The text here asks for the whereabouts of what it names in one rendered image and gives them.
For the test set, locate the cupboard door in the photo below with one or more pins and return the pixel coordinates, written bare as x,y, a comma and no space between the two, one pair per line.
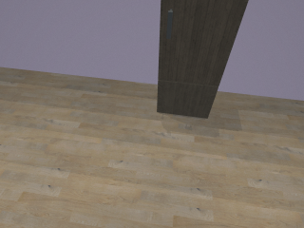
201,35

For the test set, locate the handle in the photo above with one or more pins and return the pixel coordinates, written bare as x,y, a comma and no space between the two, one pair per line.
169,24

